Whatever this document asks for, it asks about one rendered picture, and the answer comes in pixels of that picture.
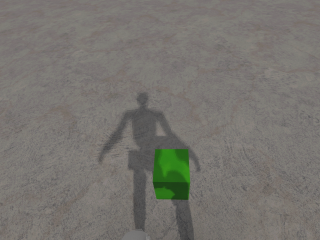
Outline carton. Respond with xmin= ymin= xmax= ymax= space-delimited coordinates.
xmin=152 ymin=149 xmax=190 ymax=200

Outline robot left thigh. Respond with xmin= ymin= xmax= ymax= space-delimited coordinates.
xmin=121 ymin=230 xmax=150 ymax=240

